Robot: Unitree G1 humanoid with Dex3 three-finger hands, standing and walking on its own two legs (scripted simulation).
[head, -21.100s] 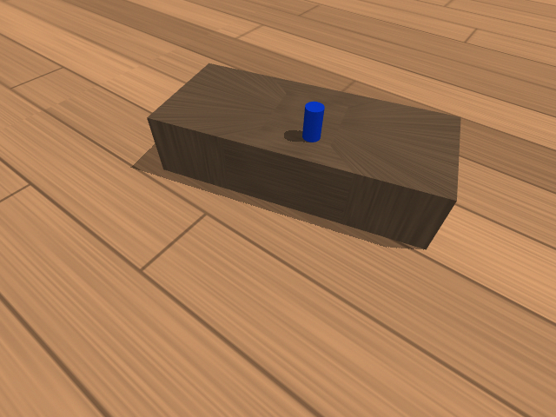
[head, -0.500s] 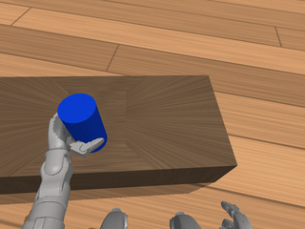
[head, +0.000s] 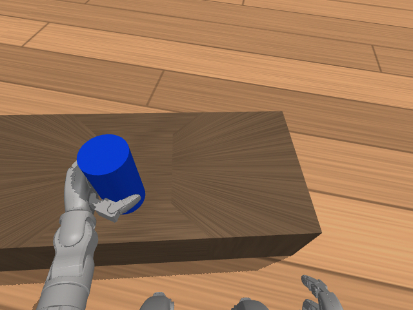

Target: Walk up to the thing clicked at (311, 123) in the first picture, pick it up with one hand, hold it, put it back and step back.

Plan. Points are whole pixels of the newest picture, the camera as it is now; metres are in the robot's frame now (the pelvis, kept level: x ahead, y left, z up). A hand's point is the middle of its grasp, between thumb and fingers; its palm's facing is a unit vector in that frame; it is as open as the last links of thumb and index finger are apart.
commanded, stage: hold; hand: left
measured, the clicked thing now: (116, 177) +0.35 +0.17 +0.05
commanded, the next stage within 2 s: none
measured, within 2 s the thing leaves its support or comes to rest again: neither
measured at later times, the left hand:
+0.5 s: hand (114, 180) +0.34 +0.17 +0.06, palm faces +0.12 -0.99 -0.03, open 11.2 cm
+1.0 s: hand (113, 184) +0.33 +0.17 +0.06, palm faces +0.12 -0.99 -0.02, open 11.2 cm
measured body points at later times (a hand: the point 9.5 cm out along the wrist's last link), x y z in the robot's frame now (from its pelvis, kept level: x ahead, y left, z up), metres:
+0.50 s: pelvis +0.00 +0.00 +0.01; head +0.05 +0.00 +0.46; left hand +0.33 +0.22 +0.06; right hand +0.13 -0.25 -0.10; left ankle +0.02 +0.14 -0.69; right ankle -0.01 -0.14 -0.69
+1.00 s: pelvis -0.01 +0.00 +0.01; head +0.04 +0.00 +0.46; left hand +0.32 +0.22 +0.06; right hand +0.13 -0.25 -0.10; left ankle +0.02 +0.14 -0.69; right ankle -0.01 -0.14 -0.69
